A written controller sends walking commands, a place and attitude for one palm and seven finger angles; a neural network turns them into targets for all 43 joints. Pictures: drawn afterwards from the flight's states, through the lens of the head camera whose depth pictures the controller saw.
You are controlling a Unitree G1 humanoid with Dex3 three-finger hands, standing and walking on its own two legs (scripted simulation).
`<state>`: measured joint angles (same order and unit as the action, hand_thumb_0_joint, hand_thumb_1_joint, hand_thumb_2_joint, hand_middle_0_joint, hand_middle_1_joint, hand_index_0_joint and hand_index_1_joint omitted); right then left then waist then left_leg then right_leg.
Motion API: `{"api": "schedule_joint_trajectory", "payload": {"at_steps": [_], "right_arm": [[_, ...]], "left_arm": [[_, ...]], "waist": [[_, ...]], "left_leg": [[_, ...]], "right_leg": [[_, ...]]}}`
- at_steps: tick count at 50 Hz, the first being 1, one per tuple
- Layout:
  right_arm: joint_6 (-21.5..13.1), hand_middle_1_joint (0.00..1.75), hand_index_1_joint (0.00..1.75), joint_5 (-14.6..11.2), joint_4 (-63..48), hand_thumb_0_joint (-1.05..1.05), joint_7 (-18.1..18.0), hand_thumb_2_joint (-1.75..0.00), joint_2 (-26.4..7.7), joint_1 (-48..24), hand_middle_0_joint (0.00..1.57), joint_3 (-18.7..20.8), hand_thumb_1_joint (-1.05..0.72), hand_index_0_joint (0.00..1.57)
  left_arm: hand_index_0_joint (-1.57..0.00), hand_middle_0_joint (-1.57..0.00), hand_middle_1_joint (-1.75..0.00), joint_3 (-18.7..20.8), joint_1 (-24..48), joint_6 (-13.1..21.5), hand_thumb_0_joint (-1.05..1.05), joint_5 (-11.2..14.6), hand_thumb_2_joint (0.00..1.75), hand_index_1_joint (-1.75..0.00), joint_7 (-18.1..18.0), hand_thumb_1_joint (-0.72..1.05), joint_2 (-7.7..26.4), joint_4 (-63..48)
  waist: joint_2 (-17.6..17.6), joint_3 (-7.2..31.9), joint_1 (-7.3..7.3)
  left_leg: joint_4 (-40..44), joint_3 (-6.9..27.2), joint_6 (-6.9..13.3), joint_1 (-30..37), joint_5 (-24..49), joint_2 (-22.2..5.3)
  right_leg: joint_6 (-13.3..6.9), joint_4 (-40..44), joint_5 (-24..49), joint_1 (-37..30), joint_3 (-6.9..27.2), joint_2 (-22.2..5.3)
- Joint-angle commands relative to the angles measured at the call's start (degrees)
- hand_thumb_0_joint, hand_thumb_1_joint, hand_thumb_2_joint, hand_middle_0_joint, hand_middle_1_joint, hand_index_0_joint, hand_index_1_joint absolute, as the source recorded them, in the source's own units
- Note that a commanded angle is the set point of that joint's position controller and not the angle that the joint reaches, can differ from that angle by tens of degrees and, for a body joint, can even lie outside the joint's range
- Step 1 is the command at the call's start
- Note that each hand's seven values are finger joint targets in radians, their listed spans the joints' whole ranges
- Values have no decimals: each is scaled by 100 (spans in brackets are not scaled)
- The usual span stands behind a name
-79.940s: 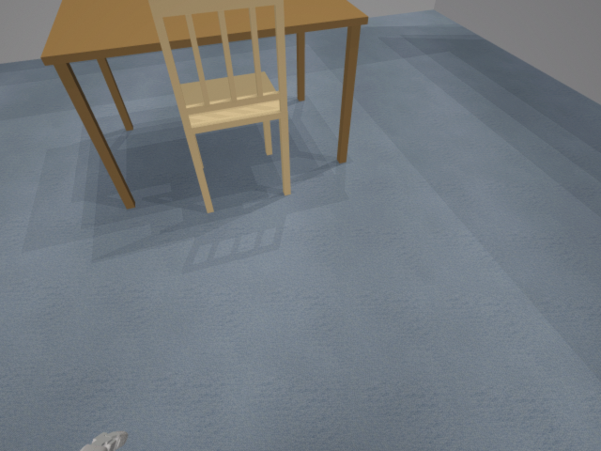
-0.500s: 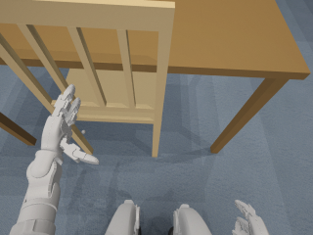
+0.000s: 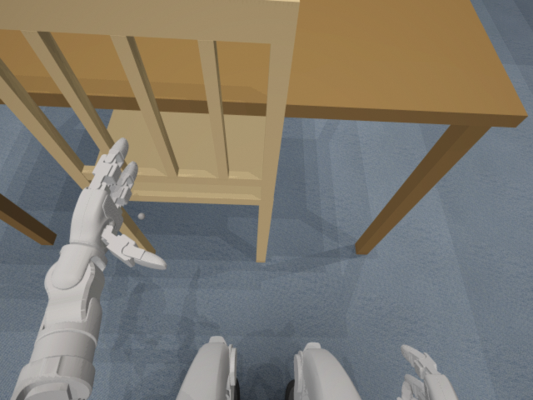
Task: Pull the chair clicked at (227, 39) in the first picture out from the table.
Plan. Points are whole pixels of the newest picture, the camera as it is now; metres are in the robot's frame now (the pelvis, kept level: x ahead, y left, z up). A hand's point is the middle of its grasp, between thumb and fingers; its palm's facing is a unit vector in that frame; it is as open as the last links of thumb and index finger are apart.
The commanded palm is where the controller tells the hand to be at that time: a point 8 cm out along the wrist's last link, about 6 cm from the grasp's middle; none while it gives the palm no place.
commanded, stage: aim the fingers beside a spindle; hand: left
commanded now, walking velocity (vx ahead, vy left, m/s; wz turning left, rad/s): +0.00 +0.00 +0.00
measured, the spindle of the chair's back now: (153, 119) +0.53 +0.20 +0.05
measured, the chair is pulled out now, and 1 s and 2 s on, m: -0.11 -0.11 -0.11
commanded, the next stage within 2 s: push the fingers through the gap in 0.26 s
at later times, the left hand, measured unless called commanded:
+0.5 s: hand (138, 219) +0.36 +0.19 +0.02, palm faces -0.04 -1.00 -0.04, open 16.9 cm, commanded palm +0.36 +0.24 +0.03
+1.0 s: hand (144, 186) +0.42 +0.20 +0.02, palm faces -0.05 -1.00 -0.05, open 16.9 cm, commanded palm +0.41 +0.24 +0.02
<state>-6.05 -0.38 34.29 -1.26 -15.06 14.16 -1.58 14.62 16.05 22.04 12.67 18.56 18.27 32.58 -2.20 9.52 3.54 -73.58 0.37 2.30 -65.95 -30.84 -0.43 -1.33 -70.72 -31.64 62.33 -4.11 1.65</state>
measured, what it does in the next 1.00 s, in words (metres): stands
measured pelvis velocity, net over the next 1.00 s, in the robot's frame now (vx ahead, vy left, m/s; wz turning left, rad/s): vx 0.00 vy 0.00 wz -0.01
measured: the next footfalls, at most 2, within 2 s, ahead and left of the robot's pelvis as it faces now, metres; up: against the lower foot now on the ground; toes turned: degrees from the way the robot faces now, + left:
none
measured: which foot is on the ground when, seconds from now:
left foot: down 0.00-1.00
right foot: down 0.00-1.00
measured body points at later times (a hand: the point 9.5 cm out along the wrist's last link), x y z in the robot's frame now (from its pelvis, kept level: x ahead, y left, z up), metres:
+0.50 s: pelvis +0.00 +0.00 +0.00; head +0.12 +0.02 +0.44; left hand +0.36 +0.25 +0.03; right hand +0.15 -0.25 -0.10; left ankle +0.03 +0.09 -0.62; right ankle +0.02 -0.11 -0.62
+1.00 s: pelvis +0.00 +0.00 +0.00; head +0.13 +0.02 +0.43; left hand +0.41 +0.25 +0.03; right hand +0.09 -0.26 -0.12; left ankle +0.03 +0.09 -0.62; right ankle +0.02 -0.11 -0.62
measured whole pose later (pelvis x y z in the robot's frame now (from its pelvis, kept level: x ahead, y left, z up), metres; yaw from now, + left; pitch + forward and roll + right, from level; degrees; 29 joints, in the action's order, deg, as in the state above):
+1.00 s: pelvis +0.00 +0.00 +0.00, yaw +0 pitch +25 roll -4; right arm -4.3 0.3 36.3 -0.6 -15.2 15.9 -1.5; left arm 17.4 26.1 23.6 10.4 17.1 20.9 41.8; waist -2.3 9.4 5.0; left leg -74.6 0.4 2.2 -67.7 -31.4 -0.8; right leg -1.4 -71.4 -32.0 64.1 -4.1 2.0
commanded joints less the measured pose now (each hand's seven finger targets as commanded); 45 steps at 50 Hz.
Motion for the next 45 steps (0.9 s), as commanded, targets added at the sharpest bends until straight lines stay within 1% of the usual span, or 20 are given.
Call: {"api": "schedule_joint_trajectory", "payload": {"at_steps": [1, 4, 9, 10, 13, 16, 18, 22, 24, 26, 30, 31, 32, 33, 34, 35, 37, 41, 42, 45], "right_arm": [[-231, 30, 30, -2, -649, 0, -35, -90, -879, 228, 20, 365, -90, 20], [-232, 30, 30, 22, -681, 0, -7, -90, -857, 251, 20, 368, -90, 20], [-184, 30, 30, -4, -645, 0, 14, -90, -857, 220, 20, 358, -90, 20], [-180, 30, 30, -7, -653, 0, 16, -90, -846, 186, 20, 353, -90, 20], [-199, 30, 30, -27, -685, 0, -4, -90, -874, 193, 20, 374, -90, 20], [-200, 30, 30, -2, -689, 0, -36, -90, -878, 188, 20, 386, -90, 20], [-208, 30, 30, 4, -674, 0, -47, -90, -885, 174, 20, 378, -90, 20], [-219, 30, 30, 43, -517, 0, -76, -90, -848, 148, 20, 338, -90, 20], [-224, 30, 30, 49, -487, 0, -76, -90, -852, 157, 20, 331, -90, 20], [-206, 30, 30, 45, -468, 0, -71, -90, -884, 183, 20, 324, -90, 20], [-157, 30, 30, 11, -478, 0, -67, -90, -912, 257, 20, 342, -90, 20], [-140, 30, 30, 11, -490, 0, -68, -90, -917, 303, 20, 354, -90, 20], [-121, 30, 30, 1, -506, 0, -58, -90, -904, 297, 20, 356, -90, 20], [-125, 30, 30, -2, -501, 0, -58, -90, -923, 324, 20, 346, -90, 20], [-114, 30, 30, 3, -491, 0, -46, -90, -899, 321, 20, 340, -90, 20], [-96, 30, 30, 15, -471, 0, -44, -90, -895, 341, 20, 346, -90, 20], [-68, 30, 30, 30, -431, 0, -34, -90, -877, 364, 20, 333, -90, 20], [-43, 30, 30, 55, -373, 0, -1, -90, -865, 417, 20, 316, -90, 20], [-42, 30, 30, 66, -352, 0, -3, -90, -889, 457, 20, 317, -90, 20], [-42, 30, 30, 60, -345, 0, 17, -90, -900, 522, 20, 334, -90, 20]], "left_arm": [[-6, -6, -8, 450, 1223, 458, 0, 127, 30, -8, -109, -50, 1099, -1549], [-6, -6, -8, 526, 936, 525, 0, 112, 30, -8, -237, -50, 1125, -1810], [-6, -6, -8, 318, 591, 450, 0, 82, 30, -8, -218, -50, 846, -1427], [-6, -6, -8, 107, 647, 424, 0, 81, 30, -8, -171, -50, 645, -1395], [-6, -6, -8, -139, 770, 406, 0, 111, 30, -8, -85, -50, 470, -1549], [-6, -6, -8, 128, 748, 467, 0, 149, 30, -8, -86, -50, 756, -1762], [-6, -6, -8, 253, 912, 542, 0, 106, 30, -8, -170, -50, 945, -1963], [-6, -6, -8, 335, 1432, 628, 0, 6, 30, -8, -329, -50, 962, -1591], [-6, -6, -8, 246, 1600, 620, 0, -42, 30, -8, -338, -50, 899, -1459], [-6, -6, -8, 281, 1608, 539, 0, -43, 30, -8, -286, -50, 936, -1165], [-6, -6, -8, 75, 1935, 362, 0, -32, 30, -8, -126, -50, 847, -1074], [-6, -6, -8, 203, 1842, 320, 0, -26, 30, -8, -119, -50, 956, -1034], [-6, -6, -8, 181, 1763, 280, 0, 1, 30, -8, -108, -50, 888, -965], [-6, -6, -8, 311, 1794, 286, 0, 21, 30, -8, -130, -50, 1036, -925], [-6, -6, -8, 273, 1927, 297, 0, 20, 30, -8, -144, -50, 998, -1021], [-6, -6, -8, 469, 1854, 299, 0, 35, 30, -8, -194, -50, 1128, -901], [-6, -6, -8, 581, 2032, 367, 0, 7, 30, -8, -266, -50, 1231, -757], [-6, -6, -8, 674, 2254, 506, 0, -94, 30, -8, -312, -50, 1338, -365], [-6, -6, -8, 718, 2441, 558, 0, -109, 30, -8, -301, -50, 1434, -389], [-6, -6, -8, 526, 2600, 578, 0, -130, 30, -8, -179, -50, 1304, -320]], "waist": [[-354, 2498, -64], [-443, 2627, -122], [-43, 2078, 1], [-137, 1973, 50], [-230, 1992, 108], [-190, 2290, 6], [-457, 2316, -18], [-322, 2114, 93], [-537, 2188, 108], [-411, 2174, 97], [-445, 2489, 171], [-427, 2571, 92], [-357, 2558, 109], [-318, 2570, 84], [-340, 2607, 104], [-136, 2591, 67], [-44, 2472, 99], [-143, 2249, 127], [-114, 2321, 149], [-436, 2491, 173]], "left_leg": [[976, 406, -152, 2297, 2011, -19], [997, 417, -196, 2496, 2374, -23], [1016, 404, -151, 2109, 1988, -27], [1022, 390, -143, 2067, 1830, -17], [1032, 472, -148, 2296, 1849, -37], [985, 428, -155, 2324, 2056, -20], [969, 459, -191, 2473, 2188, -20], [872, 450, -182, 2199, 1876, -8], [851, 446, -197, 2272, 1872, 0], [866, 445, -195, 2194, 1779, -1], [857, 459, -183, 2389, 2055, -24], [873, 449, -193, 2419, 2180, -22], [876, 422, -179, 2379, 2165, -14], [866, 437, -173, 2352, 2240, -19], [870, 423, -169, 2345, 2263, -15], [855, 398, -152, 2191, 2238, -9], [804, 331, -118, 1878, 2080, 6], [743, 242, -106, 1573, 1789, 23], [733, 271, -105, 1613, 1823, 3], [748, 293, -123, 1914, 1944, -2]], "right_leg": [[-101, 947, 1464, -915, 242, 27], [-102, 917, 1692, -993, 225, 32], [-78, 982, 1503, -897, 199, 48], [-73, 1006, 1380, -821, 196, 39], [-101, 1017, 1287, -634, 158, 41], [-96, 994, 1517, -902, 201, 22], [-121, 938, 1514, -774, 187, 28], [-102, 911, 1329, -607, 201, 43], [-111, 892, 1282, -503, 195, 30], [-119, 921, 1241, -565, 192, 39], [-107, 935, 1471, -639, 197, 27], [-114, 937, 1568, -770, 201, 26], [-97, 968, 1600, -806, 211, 27], [-107, 944, 1640, -830, 211, 41], [-93, 952, 1688, -875, 222, 29], [-83, 953, 1748, -1022, 240, 37], [-66, 943, 1742, -1105, 288, 41], [-66, 935, 1566, -1030, 362, 54], [-73, 895, 1577, -999, 342, 58], [-88, 912, 1594, -876, 351, 61]]}}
